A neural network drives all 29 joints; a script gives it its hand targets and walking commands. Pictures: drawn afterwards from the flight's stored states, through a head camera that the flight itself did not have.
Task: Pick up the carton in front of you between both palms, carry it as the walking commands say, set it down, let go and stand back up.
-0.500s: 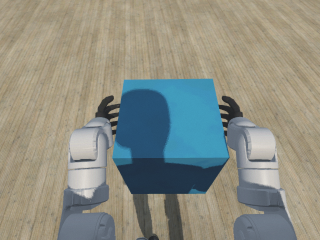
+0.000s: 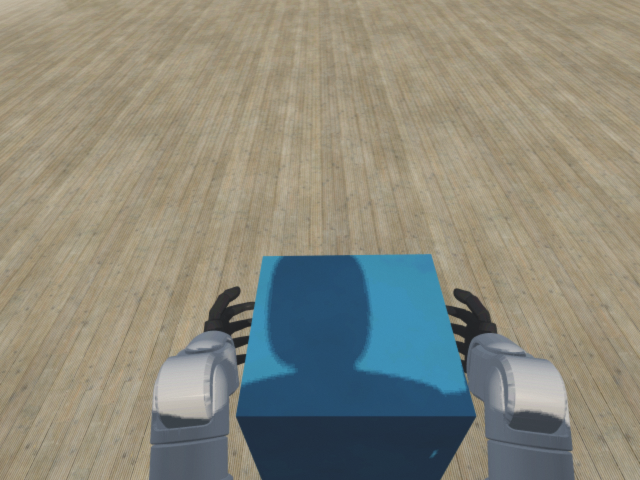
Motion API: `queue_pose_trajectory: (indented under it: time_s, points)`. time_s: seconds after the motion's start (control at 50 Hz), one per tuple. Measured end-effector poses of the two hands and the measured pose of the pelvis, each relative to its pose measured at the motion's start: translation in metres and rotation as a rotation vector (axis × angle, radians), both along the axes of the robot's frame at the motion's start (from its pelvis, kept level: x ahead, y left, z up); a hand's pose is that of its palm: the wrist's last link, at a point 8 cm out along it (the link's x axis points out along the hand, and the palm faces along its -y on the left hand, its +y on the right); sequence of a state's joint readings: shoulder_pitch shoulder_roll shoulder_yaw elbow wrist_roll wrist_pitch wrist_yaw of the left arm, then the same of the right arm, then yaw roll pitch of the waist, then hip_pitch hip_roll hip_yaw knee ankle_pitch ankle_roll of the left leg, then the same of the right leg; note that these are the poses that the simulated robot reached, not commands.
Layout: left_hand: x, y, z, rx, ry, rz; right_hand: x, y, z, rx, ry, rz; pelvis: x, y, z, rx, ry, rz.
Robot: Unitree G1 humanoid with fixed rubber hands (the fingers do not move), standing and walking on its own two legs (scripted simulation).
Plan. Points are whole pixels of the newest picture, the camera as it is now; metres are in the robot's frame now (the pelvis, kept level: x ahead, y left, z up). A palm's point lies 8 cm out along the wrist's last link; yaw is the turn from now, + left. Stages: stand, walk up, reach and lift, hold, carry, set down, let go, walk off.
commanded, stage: carry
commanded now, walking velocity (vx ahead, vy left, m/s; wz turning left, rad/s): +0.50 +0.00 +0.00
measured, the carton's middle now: (347, 379) +0.27 +0.00 +0.01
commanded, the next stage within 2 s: none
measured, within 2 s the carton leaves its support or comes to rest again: neither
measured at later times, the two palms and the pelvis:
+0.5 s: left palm (242, 184) +0.58 +0.17 +0.10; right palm (420, 180) +0.56 -0.13 +0.10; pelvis +0.31 +0.03 +0.00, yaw -2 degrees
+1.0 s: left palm (274, 115) +0.82 +0.14 +0.10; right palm (414, 118) +0.81 -0.16 +0.09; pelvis +0.55 +0.00 +0.01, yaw +0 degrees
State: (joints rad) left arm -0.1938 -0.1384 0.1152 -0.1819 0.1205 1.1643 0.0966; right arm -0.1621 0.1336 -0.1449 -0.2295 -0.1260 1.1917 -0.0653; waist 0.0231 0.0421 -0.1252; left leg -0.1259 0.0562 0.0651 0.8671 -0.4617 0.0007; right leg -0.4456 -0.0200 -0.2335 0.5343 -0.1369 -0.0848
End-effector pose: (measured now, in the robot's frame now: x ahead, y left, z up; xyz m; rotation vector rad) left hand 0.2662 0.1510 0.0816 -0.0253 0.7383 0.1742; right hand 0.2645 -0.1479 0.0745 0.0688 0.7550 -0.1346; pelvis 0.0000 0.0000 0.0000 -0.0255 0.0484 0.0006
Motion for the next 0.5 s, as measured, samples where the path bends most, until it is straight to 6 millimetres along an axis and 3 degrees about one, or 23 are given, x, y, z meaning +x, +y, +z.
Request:
queue_pose_trajectory:
  time_s: [0.1,0.22,0.36,0.5]
  points:
    - [0.035,-0.008,0.002,0.006,0.054,0.015,0.041,-0.008,0.002,-0.008,0.052,0.028,0.046,-0.012,0.017,0.028,0.005,0.012]
    - [0.1,-0.013,0.024,0.009,0.003,0.006,0.103,-0.013,0.023,-0.013,0.0,0.024,0.113,-0.015,0.029,0.047,0.011,0.0]
    - [0.197,-0.005,0.041,-0.001,-0.089,-0.021,0.192,-0.005,0.042,-0.017,-0.09,-0.01,0.206,0.0,0.021,0.037,0.004,-0.009]
    - [0.31,0.022,0.014,-0.041,-0.08,-0.038,0.3,0.021,0.027,-0.056,-0.081,-0.028,0.307,0.028,-0.004,0.045,-0.005,-0.044]
